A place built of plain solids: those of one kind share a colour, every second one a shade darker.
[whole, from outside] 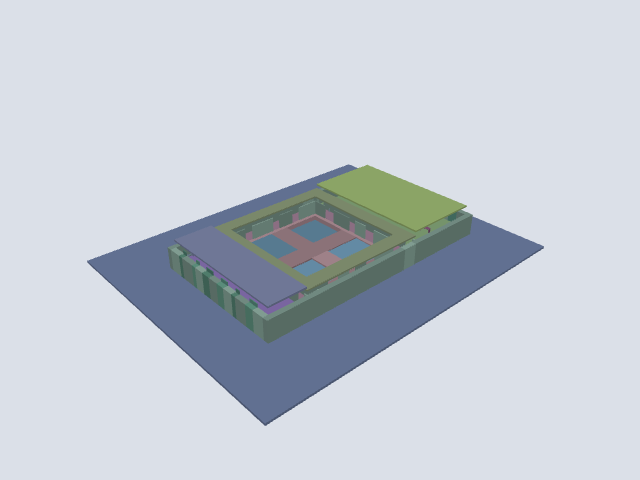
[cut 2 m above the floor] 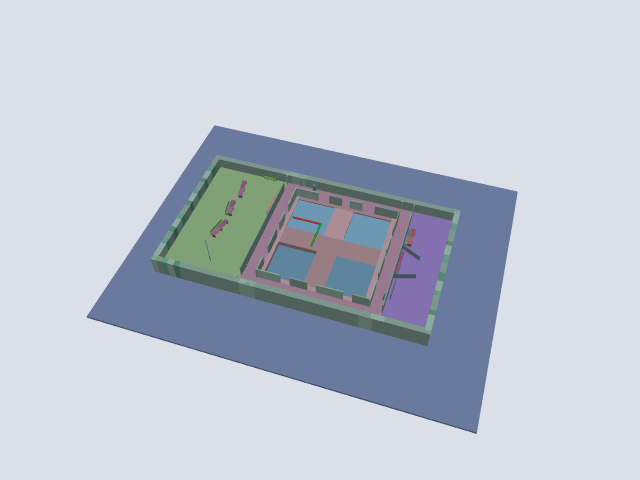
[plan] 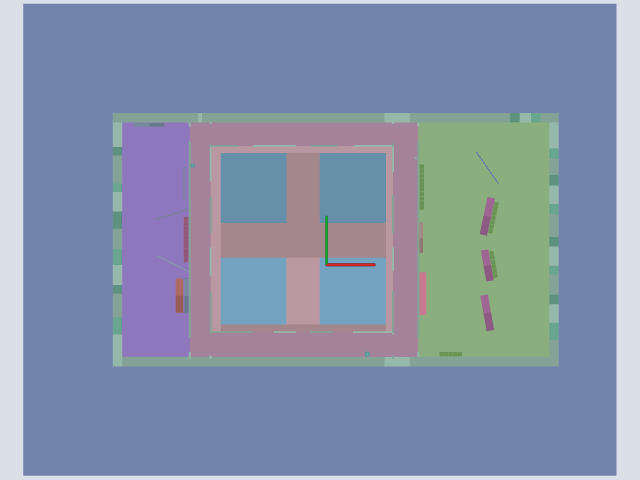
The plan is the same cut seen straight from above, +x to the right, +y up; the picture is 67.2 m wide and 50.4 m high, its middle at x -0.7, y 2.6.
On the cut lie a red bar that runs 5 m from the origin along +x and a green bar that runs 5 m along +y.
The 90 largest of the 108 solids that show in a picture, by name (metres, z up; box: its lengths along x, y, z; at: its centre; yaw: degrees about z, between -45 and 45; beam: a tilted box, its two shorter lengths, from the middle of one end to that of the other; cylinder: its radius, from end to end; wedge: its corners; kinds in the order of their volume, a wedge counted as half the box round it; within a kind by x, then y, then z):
{
 "ground_under_all_1": {"box": [62.31, 49.56, 0.4], "at": [-0.71, 2.63, -1.6]},
 "wall_1": {"box": [1.0, 3.35, 4.05], "at": [-21.95, -9.0, 0.57]},
 "wall_2": {"box": [1.0, 2.48, 4.05], "at": [-21.95, -4.28, 0.57]},
 "wall_3": {"box": [1.0, 2.12, 4.05], "at": [-21.95, -1.08, 0.57]},
 "wall_4": {"box": [1.0, 2.11, 4.05], "at": [-21.95, 2.73, 0.57]},
 "wall_5": {"box": [1.0, 2.05, 4.05], "at": [-21.95, 6.62, 0.57]},
 "wall_6": {"box": [1.0, 2.93, 4.05], "at": [-21.95, 10.01, 0.57]},
 "wall_7": {"box": [1.0, 3.56, 4.05], "at": [-21.95, 14.15, 0.57]},
 "wall_8": {"box": [8.97, 1.0, 4.05], "at": [-17.97, -10.17, 0.57]},
 "wall_9": {"box": [8.97, 1.0, 4.05], "at": [-17.97, 15.43, 0.57]},
 "wall_10": {"box": [0.2, 20.68, 4.05], "at": [-14.38, 2.67, 0.57]},
 "wall_11": {"box": [4.0, 1.0, 4.05], "at": [-13.28, -10.17, 0.57]},
 "wall_12": {"box": [4.0, 1.0, 4.05], "at": [-13.28, 15.43, 0.57]},
 "wall_13": {"box": [0.2, 4.42, 4.05], "at": [-12.18, -5.11, 0.57]},
 "wall_14": {"box": [0.2, 4.28, 4.05], "at": [-12.18, -5.03, 0.57]},
 "wall_15": {"box": [0.2, 2.95, 4.05], "at": [-12.18, 0.33, 0.57]},
 "wall_16": {"box": [0.2, 3.77, 4.05], "at": [-12.18, 5.19, 0.57]},
 "wall_17": {"box": [0.2, 3.8, 4.05], "at": [-12.18, 10.68, 0.57]},
 "wall_18": {"box": [0.2, 3.95, 4.05], "at": [-12.18, 10.76, 0.57]},
 "wall_19": {"box": [2.98, 0.2, 4.05], "at": [-10.79, 12.48, 0.57]},
 "wall_20": {"box": [4.45, 0.2, 4.05], "at": [-10.06, -7.07, 0.57]},
 "wall_21": {"box": [4.53, 0.2, 4.05], "at": [-5.49, 12.48, 0.57]},
 "wall_22": {"box": [2.3, 0.2, 4.05], "at": [-4.38, -7.07, 0.57]},
 "wall_23": {"box": [20.95, 1.0, 4.05], "at": [-2.61, -10.17, 0.57]},
 "wall_24": {"box": [20.95, 1.0, 4.05], "at": [-2.61, 15.43, 0.57]},
 "wall_25": {"box": [2.4, 0.2, 4.05], "at": [-0.53, -7.07, 0.57]},
 "wall_26": {"box": [2.98, 0.2, 4.05], "at": [-0.24, 12.48, 0.57]},
 "wall_27": {"box": [4.3, 0.2, 4.05], "at": [4.92, -7.07, 0.57]},
 "wall_28": {"box": [4.18, 0.2, 4.05], "at": [4.98, 12.48, 0.57]},
 "wall_29": {"box": [0.2, 4.58, 4.05], "at": [6.97, -5.03, 0.57]},
 "wall_30": {"box": [0.2, 4.43, 4.05], "at": [6.97, -4.96, 0.57]},
 "wall_31": {"box": [0.2, 2.5, 4.05], "at": [6.97, 0.56, 0.57]},
 "wall_32": {"box": [0.2, 4.05, 4.05], "at": [6.97, 5.33, 0.57]},
 "wall_33": {"box": [0.2, 2.88, 4.05], "at": [6.97, 11.14, 0.57]},
 "wall_34": {"box": [0.2, 3.02, 4.05], "at": [6.97, 11.22, 0.57]},
 "wall_35": {"box": [4.45, 1.0, 4.05], "at": [8.29, -10.17, 0.57]},
 "wall_36": {"box": [4.45, 1.0, 4.05], "at": [8.29, 15.43, 0.57]},
 "wall_37": {"box": [0.2, 20.68, 4.05], "at": [9.62, 2.67, 0.57]},
 "wall_38": {"box": [10.55, 1.0, 4.05], "at": [13.99, 15.43, 0.57]},
 "wall_39": {"box": [15.66, 1.0, 4.05], "at": [16.55, -10.17, 0.57]},
 "wall_40": {"box": [1.18, 1.0, 4.05], "at": [20.86, 15.43, 0.57]},
 "wall_41": {"box": [1.93, 1.0, 4.05], "at": [23.41, 15.43, 0.57]},
 "wall_42": {"box": [1.0, 2.77, 4.05], "at": [23.87, -9.29, 0.57]},
 "wall_43": {"box": [1.0, 1.95, 4.05], "at": [23.87, -5.12, 0.57]},
 "wall_44": {"box": [1.0, 2.14, 4.05], "at": [23.87, -2.08, 0.57]},
 "wall_45": {"box": [1.0, 2.03, 4.05], "at": [23.87, 0.91, 0.57]},
 "wall_46": {"box": [1.0, 2.35, 4.05], "at": [23.87, 4.09, 0.57]},
 "wall_47": {"box": [1.0, 1.95, 4.05], "at": [23.87, 7.34, 0.57]},
 "wall_48": {"box": [1.0, 1.71, 4.05], "at": [23.87, 10.28, 0.57]},
 "wall_49": {"box": [1.0, 3.7, 4.05], "at": [23.87, 14.08, 0.57]},
 "floor_refectory_1": {"box": [13.86, 24.8, 1.45], "at": [16.55, 2.63, -0.72]},
 "floor_corr_1": {"box": [2.2, 24.8, 1.45], "at": [-13.28, 2.63, -0.72]},
 "floor_corr_2": {"box": [19.15, 2.7, 1.45], "at": [-2.61, -8.42, -0.72]},
 "floor_corr_3": {"box": [19.15, 2.55, 1.45], "at": [-2.61, 13.76, -0.72]},
 "floor_corr_4": {"box": [2.65, 24.8, 1.45], "at": [8.29, 2.63, -0.72]},
 "floor_breakhall_1": {"box": [7.17, 24.8, 1.45], "at": [-17.97, 2.63, -0.72]},
 "floor_gang_1": {"box": [1.05, 19.55, 1.45], "at": [-11.66, 2.71, -0.72]},
 "floor_gang_2": {"box": [3.5, 7.0, 1.45], "at": [-2.48, -2.77, -0.72]},
 "floor_gang_3": {"box": [3.5, 7.35, 1.45], "at": [-2.48, 8.05, -0.72]},
 "floor_gang_4": {"box": [17.35, 0.8, 1.45], "at": [-2.46, -6.67, -0.72]},
 "floor_gang_5": {"box": [17.35, 3.65, 1.45], "at": [-2.46, 2.56, -0.72]},
 "floor_gang_6": {"box": [17.35, 0.75, 1.45], "at": [-2.46, 12.11, -0.72]},
 "floor_gang_7": {"box": [0.75, 19.55, 1.45], "at": [6.59, 2.71, -0.72]},
 "step_tier_1": {"box": [6.9, 7.0, 1.19], "at": [-7.68, -2.77, -0.85]},
 "step_tier_2": {"box": [6.9, 7.35, 1.45], "at": [-7.68, 8.05, -0.72]},
 "step_tier_3": {"box": [6.95, 7.0, 1.26], "at": [2.74, -2.77, -0.82]},
 "step_tier_4": {"box": [6.95, 7.35, 0.6], "at": [2.74, 8.05, -1.15]},
 "ceil_refectory_1": {"box": [13.86, 24.8, 0.3], "at": [16.55, 2.63, 4.25]},
 "ceil_corr_1": {"box": [2.2, 24.8, 0.3], "at": [-13.28, 2.63, 3.4]},
 "ceil_corr_2": {"box": [19.15, 2.7, 0.3], "at": [-2.61, -8.42, 3.4]},
 "ceil_corr_3": {"box": [19.15, 2.55, 0.3], "at": [-2.61, 13.76, 3.4]},
 "ceil_corr_4": {"box": [2.65, 24.8, 0.3], "at": [8.29, 2.63, 3.4]},
 "wall_mass_1": {"box": [0.85, 1.8, 4.05], "at": [-22.03, -6.42, 0.57]},
 "wall_mass_2": {"box": [0.85, 0.9, 4.05], "at": [-22.03, -2.59, 0.57]},
 "wall_mass_3": {"box": [0.85, 1.7, 4.05], "at": [-22.03, 0.83, 0.57]},
 "wall_mass_4": {"box": [0.85, 1.8, 4.05], "at": [-22.03, 4.69, 0.57]},
 "wall_mass_5": {"box": [0.85, 0.9, 4.05], "at": [-22.03, 8.09, 0.57]},
 "wall_mass_6": {"box": [0.85, 0.9, 4.05], "at": [-22.03, 11.92, 0.57]},
 "wall_mass_7": {"box": [1.0, 0.85, 4.05], "at": [19.77, 15.5, 0.57]},
 "wall_mass_8": {"box": [1.0, 0.85, 4.05], "at": [21.95, 15.5, 0.57]},
 "wall_mass_9": {"box": [0.85, 1.8, 4.05], "at": [23.95, -7.0, 0.57]},
 "wall_mass_10": {"box": [0.85, 1.0, 4.05], "at": [23.95, -3.65, 0.57]},
 "wall_mass_11": {"box": [0.85, 0.9, 4.05], "at": [23.95, -0.56, 0.57]},
 "wall_mass_12": {"box": [0.85, 1.0, 4.05], "at": [23.95, 2.42, 0.57]},
 "wall_mass_13": {"box": [0.85, 1.1, 4.05], "at": [23.95, 5.82, 0.57]},
 "wall_mass_14": {"box": [0.85, 1.1, 4.05], "at": [23.95, 8.87, 0.57]},
 "wall_mass_15": {"box": [0.85, 1.1, 4.05], "at": [23.95, 11.68, 0.57]},
 "ceil_breakhall_1": {"box": [7.17, 24.8, 0.3], "at": [-17.97, 2.63, 3.95]},
 "rail_board_ref_1": {"box": [0.12, 4.05, 2.45], "at": [16.86, 10.21, -0.23], "yaw": 35.0},
 "rail_bars_1": {"box": [3.61, 0.12, 2.55], "at": [-16.15, 0.11, -0.17], "yaw": -27.0}
}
